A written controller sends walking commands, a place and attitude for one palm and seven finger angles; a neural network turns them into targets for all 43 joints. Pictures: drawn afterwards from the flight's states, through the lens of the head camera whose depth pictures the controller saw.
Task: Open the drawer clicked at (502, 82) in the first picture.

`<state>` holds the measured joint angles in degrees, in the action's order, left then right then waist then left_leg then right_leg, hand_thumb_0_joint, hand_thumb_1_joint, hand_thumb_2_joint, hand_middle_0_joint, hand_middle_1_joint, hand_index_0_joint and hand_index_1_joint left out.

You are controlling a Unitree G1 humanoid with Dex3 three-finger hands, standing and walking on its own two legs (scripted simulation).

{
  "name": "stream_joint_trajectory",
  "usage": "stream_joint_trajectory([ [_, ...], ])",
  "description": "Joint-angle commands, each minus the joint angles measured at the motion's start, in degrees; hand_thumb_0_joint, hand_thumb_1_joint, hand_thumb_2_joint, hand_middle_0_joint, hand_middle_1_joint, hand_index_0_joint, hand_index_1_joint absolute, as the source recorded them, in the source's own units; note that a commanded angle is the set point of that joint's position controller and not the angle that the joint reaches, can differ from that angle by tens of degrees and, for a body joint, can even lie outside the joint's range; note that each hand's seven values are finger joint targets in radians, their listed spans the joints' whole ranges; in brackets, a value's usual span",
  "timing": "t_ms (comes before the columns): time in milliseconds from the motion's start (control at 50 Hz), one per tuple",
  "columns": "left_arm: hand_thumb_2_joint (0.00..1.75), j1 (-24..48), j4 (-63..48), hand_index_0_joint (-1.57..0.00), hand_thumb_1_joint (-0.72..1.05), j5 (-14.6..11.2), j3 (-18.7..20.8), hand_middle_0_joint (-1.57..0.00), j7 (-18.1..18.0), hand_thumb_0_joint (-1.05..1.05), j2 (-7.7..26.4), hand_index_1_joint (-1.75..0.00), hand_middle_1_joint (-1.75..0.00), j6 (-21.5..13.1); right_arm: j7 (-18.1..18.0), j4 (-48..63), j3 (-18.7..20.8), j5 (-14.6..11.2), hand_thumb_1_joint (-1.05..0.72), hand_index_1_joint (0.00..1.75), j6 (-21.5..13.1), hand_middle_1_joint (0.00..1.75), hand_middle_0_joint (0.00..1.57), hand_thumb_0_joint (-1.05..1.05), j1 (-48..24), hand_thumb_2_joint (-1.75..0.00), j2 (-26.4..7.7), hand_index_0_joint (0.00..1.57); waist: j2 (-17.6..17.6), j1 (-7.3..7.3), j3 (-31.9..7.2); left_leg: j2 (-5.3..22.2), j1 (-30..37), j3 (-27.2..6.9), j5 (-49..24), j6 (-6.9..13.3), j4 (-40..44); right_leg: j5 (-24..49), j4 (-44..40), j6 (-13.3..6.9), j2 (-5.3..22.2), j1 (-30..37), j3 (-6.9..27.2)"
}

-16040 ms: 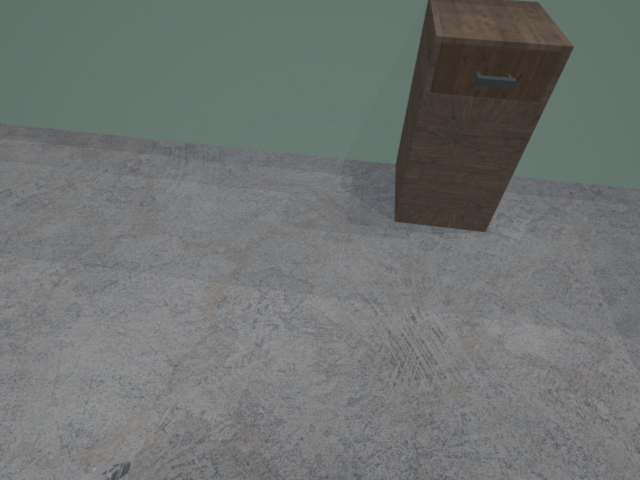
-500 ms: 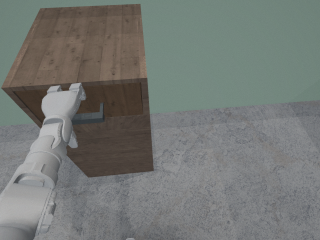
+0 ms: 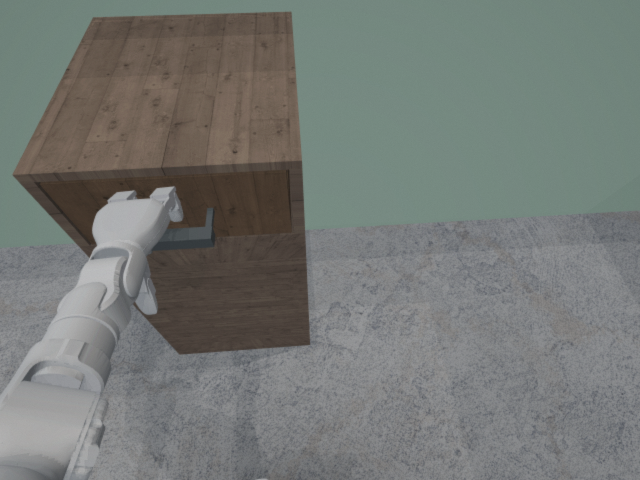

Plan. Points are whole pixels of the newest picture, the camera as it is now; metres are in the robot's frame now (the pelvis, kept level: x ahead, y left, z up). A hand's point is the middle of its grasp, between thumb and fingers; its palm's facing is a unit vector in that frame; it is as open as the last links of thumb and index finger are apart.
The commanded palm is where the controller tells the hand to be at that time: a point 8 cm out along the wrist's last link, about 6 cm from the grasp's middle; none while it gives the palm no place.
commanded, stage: move the hooked fingers above the handle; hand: left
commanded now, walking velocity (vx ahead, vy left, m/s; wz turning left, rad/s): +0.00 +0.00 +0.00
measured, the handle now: (177, 227) +0.49 +0.23 -0.04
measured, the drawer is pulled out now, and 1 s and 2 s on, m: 0.00 0.00 0.00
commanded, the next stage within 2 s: none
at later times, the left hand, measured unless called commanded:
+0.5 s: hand (127, 252) +0.41 +0.27 +0.02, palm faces -0.15 -0.03 -0.99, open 13.8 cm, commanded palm +0.42 +0.24 +0.07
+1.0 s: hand (126, 240) +0.43 +0.27 +0.02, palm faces -0.13 -0.01 -0.99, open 13.7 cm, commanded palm +0.42 +0.24 +0.07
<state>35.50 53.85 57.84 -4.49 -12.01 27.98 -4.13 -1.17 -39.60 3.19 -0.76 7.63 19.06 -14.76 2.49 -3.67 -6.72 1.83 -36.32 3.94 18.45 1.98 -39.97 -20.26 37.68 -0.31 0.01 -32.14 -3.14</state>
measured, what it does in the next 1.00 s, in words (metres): stands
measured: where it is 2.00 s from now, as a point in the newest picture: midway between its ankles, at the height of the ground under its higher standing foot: outside the picture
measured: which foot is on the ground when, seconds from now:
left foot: down 0.00-1.00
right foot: down 0.00-1.00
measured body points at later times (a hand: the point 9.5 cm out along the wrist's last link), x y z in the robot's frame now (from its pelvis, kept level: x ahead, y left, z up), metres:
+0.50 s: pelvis -0.01 +0.00 +0.00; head +0.06 +0.00 +0.45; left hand +0.41 +0.26 +0.07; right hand +0.04 -0.27 -0.13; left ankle +0.00 +0.10 -0.72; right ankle -0.03 -0.12 -0.72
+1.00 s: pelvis -0.02 +0.01 +0.00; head +0.06 +0.00 +0.44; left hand +0.43 +0.27 +0.07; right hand +0.01 -0.25 -0.14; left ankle +0.00 +0.10 -0.72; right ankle -0.03 -0.12 -0.72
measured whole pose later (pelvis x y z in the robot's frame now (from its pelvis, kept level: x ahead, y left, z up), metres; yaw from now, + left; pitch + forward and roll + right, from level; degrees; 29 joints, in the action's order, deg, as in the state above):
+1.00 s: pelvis -0.02 +0.01 +0.00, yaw -1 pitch +15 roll -1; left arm 39.3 59.4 59.2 -0.7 -15.0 30.4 1.7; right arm -2.4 -38.7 1.0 -1.6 8.2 20.0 -13.3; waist 3.0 -5.4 -7.0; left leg 2.3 -38.6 5.3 17.9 2.5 -41.2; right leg -19.2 39.1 0.1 -0.3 -35.1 -1.7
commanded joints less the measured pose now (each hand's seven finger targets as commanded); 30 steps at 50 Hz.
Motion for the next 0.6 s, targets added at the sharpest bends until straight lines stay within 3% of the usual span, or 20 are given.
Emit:
stream_joint_trajectory([
  [0, 0.30, 30.51, -22.33, -0.30, -0.50, 1.61, 4.47, -0.30, -3.97, 0.00, 11.71, -1.20, -1.20, -9.11, -1.41, 3.62, 3.96, 1.19, -0.90, 0.30, -1.38, 0.30, 0.20, 0.00, 5.29, -0.90, -8.28, 0.20, 5.76, -2.70, -23.89, -1.71, 23.00, -3.80, -23.86, 1.27, 0.31, 17.43, -2.02, -2.08, -2.88, -0.75, 2.43],
  [20, 0.30, 29.92, -21.39, -0.30, -0.50, 2.41, 7.13, -0.30, -5.62, 0.00, 14.04, -1.20, -1.20, -9.45, -1.22, 3.05, 4.00, 1.06, -0.90, 0.30, -1.22, 0.30, 0.20, 0.00, 5.19, -0.90, -8.28, 0.20, 7.34, -2.14, -22.60, -1.59, 22.66, -4.04, -25.03, 0.94, -0.35, 17.38, -1.24, -2.43, -3.02, -2.13, 2.10],
  [40, 0.30, 29.04, -19.90, -0.30, -0.50, 2.89, 10.18, -0.30, -7.44, 0.00, 16.83, -1.20, -1.20, -9.06, -0.94, 2.95, 3.72, 1.26, -0.90, 0.30, -0.98, 0.30, 0.20, 0.00, 5.09, -0.90, -8.45, 0.20, 6.31, -1.31, -22.69, -1.56, 20.62, -4.41, -26.02, 0.85, -0.55, 17.63, -0.39, -2.54, -3.05, -1.66, 1.62],
  [60, 0.30, 27.47, -16.47, -0.30, -0.50, 3.77, 11.46, -0.30, -9.57, 0.00, 17.49, -1.20, -1.20, -7.94, -0.76, 3.10, 3.44, 1.26, -0.90, 0.30, -0.76, 0.30, 0.20, 0.00, 4.59, -0.90, -8.22, 0.20, 4.15, -1.26, -21.57, -1.62, 17.70, -4.23, -24.48, 0.89, -0.72, 16.90, 0.19, -2.33, -3.18, -1.78, 1.32],
  [80, 0.30, 25.56, -13.07, -0.30, -0.50, 3.57, 13.93, -0.30, -11.46, 0.00, 19.20, -1.20, -1.20, -5.96, -0.53, 3.17, 3.12, 1.12, -0.90, 0.30, -0.71, 0.30, 0.20, 0.00, 4.25, -0.90, -8.22, 0.20, 2.86, -0.34, -19.35, -1.75, 13.90, -3.86, -22.59, 0.80, -0.57, 16.48, 0.59, -2.46, -3.15, -0.96, 1.02],
  [100, 0.30, 23.47, -11.23, -0.30, -0.50, 3.78, 15.25, -0.30, -13.06, 0.00, 20.57, -1.20, -1.20, -3.75, -0.28, 3.92, 2.76, 1.20, -0.90, 0.30, -0.62, 0.30, 0.20, 0.00, 3.51, -0.90, -8.36, 0.20, 2.22, 0.72, -19.84, -2.13, 11.27, -3.08, -21.74, 0.74, -0.48, 17.07, 0.82, -2.33, -3.01, 0.55, 1.12],
  [160, 0.30, 17.51, -5.44, -0.30, -0.50, 4.70, 14.66, -0.30, -15.29, 0.00, 20.74, -1.20, -1.20, 3.79, 0.72, 5.67, 2.22, 1.12, -0.90, 0.30, -0.15, 0.30, 0.20, 0.00, 2.10, -0.90, -8.38, 0.20, 1.62, 3.45, -23.61, -2.66, 8.96, -0.95, -22.95, 0.23, -0.35, 21.87, 1.79, -2.16, -2.81, 5.93, 1.49],
  [240, 0.30, 17.38, -5.49, -0.30, -0.50, 3.44, 13.66, -0.30, -13.82, 0.00, 21.28, -1.20, -1.20, 8.91, 0.51, 6.85, 1.97, 0.15, -0.90, 0.30, 1.04, 0.30, 0.20, 0.00, 1.21, -0.90, -8.72, 0.20, -4.09, 3.30, -25.02, -2.68, 8.39, -0.07, -22.09, 0.61, 0.73, 25.47, 0.20, -1.39, -2.37, 12.22, 2.50],
  [260, 0.30, 18.49, -7.03, -0.30, -0.50, 3.26, 13.73, -0.30, -12.81, 0.00, 22.37, -1.20, -1.20, 8.80, 0.13, 6.91, 2.11, -0.24, -0.90, 0.30, 1.12, 0.30, 0.20, 0.00, 1.55, -0.90, -8.93, 0.20, -4.97, 2.69, -26.15, -2.66, 9.05, 0.22, -21.12, 0.87, 1.40, 25.84, -0.81, -0.86, -2.12, 13.53, 2.89],
  [300, 0.30, 20.09, -7.73, -0.30, -0.50, 2.13, 11.97, -0.30, -9.71, 0.00, 20.94, -1.20, -1.20, 8.11, -0.68, 7.07, 2.25, -0.75, -0.90, 0.30, 0.76, 0.30, 0.20, 0.00, 1.73, -0.90, -9.07, 0.20, -5.35, 1.08, -24.16, -2.50, 9.98, 0.13, -18.46, 1.33, 2.35, 24.30, -2.66, -0.47, -1.93, 13.51, 3.26],
  [340, 0.30, 22.76, -10.83, -0.30, -0.50, 1.11, 8.65, -0.30, -6.23, 0.00, 17.38, -1.20, -1.20, 4.78, -1.74, 6.76, 2.56, -0.70, -0.90, 0.30, 0.11, 0.30, 0.20, 0.00, 1.88, -0.90, -9.15, 0.20, -4.47, -1.36, -22.47, -2.01, 12.56, -0.33, -17.95, 1.87, 2.88, 23.30, -4.20, -0.52, -1.78, 12.30, 3.69],
  [420, 0.30, 26.86, -17.80, -0.30, -0.50, 0.15, -1.86, -0.30, -1.16, 0.00, 5.61, -1.20, -1.20, -3.74, -2.42, 4.95, 3.43, 0.30, -0.90, 0.30, -1.59, 0.30, 0.20, 0.00, 3.36, -0.90, -8.22, 0.20, 1.59, -4.78, -16.73, -1.77, 19.98, -2.08, -15.99, 1.85, 2.40, 14.70, -5.71, -1.21, -2.49, 1.19, 2.97],
  [440, 0.30, 29.40, -18.97, -0.30, -0.50, -0.45, -3.95, -0.30, -0.57, 0.00, 3.28, -1.20, -1.20, -5.48, -2.42, 4.47, 3.39, 0.42, -0.90, 0.30, -1.93, 0.30, 0.20, 0.00, 3.72, -0.90, -7.82, 0.20, 1.08, -6.05, -14.74, -1.55, 20.37, -2.71, -15.25, 1.92, 2.25, 12.77, -6.07, -1.32, -2.38, -0.85, 2.81],
  [460, 0.30, 29.83, -18.13, -0.30, -0.50, 0.03, -3.84, -0.30, -0.54, 0.00, 3.72, -1.20, -1.20, -6.89, -2.25, 3.75, 3.37, 0.53, -0.90, 0.30, -2.25, 0.30, 0.20, 0.00, 4.40, -0.90, -7.83, 0.20, 1.72, -6.02, -14.02, -1.72, 20.10, -3.27, -13.43, 1.78, 1.95, 10.28, -5.64, -1.28, -2.52, -3.71, 2.70],
  [480, 0.30, 28.87, -15.77, -0.30, -0.50, -0.13, -1.65, -0.30, -1.14, 0.00, 5.67, -1.20, -1.20, -7.20, -2.24, 3.23, 3.41, 0.54, -0.90, 0.30, -2.19, 0.30, 0.20, 0.00, 4.85, -0.90, -8.15, 0.20, 1.33, -5.52, -10.94, -1.71, 18.36, -3.91, -11.41, 1.49, 1.94, 8.49, -5.10, -1.75, -2.60, -5.34, 2.19],
  [500, 0.30, 31.72, -17.47, -0.30, -0.50, 0.57, -2.24, -0.30, -1.93, 0.00, 5.61, -1.20, -1.20, -7.86, -2.03, 3.14, 3.16, 0.61, -0.90, 0.30, -2.34, 0.30, 0.20, 0.00, 5.06, -0.90, -8.26, 0.20, 2.75, -5.67, -13.31, -1.89, 18.62, -4.54, -11.59, 1.31, 1.68, 8.19, -4.06, -1.80, -2.58, -6.75, 2.15],
  [520, 0.30, 30.19, -15.30, -0.30, -0.50, 0.90, 0.24, -0.30, -3.10, 0.00, 7.03, -1.20, -1.20, -7.67, -1.69, 2.82, 3.41, 0.47, -0.90, 0.30, -2.36, 0.30, 0.20, 0.00, 5.42, -0.90, -8.25, 0.20, 2.60, -4.82, -12.79, -1.77, 18.13, -4.96, -11.50, 1.12, 1.50, 7.81, -3.41, -2.16, -2.71, -7.41, 1.61],
  [560, 0.30, 29.93, -13.22, -0.30, -0.50, 2.26, 6.18, -0.30, -6.13, 0.00, 13.05, -1.20, -1.20, -7.15, -1.21, 3.01, 3.12, 0.54, -0.90, 0.30, -1.98, 0.30, 0.20, 0.00, 5.56, -0.90, -8.90, 0.20, 2.21, -3.03, -17.19, -1.90, 16.03, -5.12, -12.69, 0.95, 0.80, 8.07, -1.43, -2.27, -2.83, -6.26, 1.34],
  [580, 0.30, 30.26, -11.83, -0.30, -0.50, 2.51, 7.44, -0.30, -7.94, 0.00, 14.18, -1.20, -1.20, -6.09, -1.02, 3.13, 2.92, 0.60, -0.90, 0.30, -1.84, 0.30, 0.20, 0.00, 5.32, -0.90, -8.98, 0.20, 3.48, -2.60, -17.40, -1.90, 14.98, -5.22, -13.58, 0.72, 0.37, 8.43, -0.48, -2.60, -2.94, -6.74, 1.01],
])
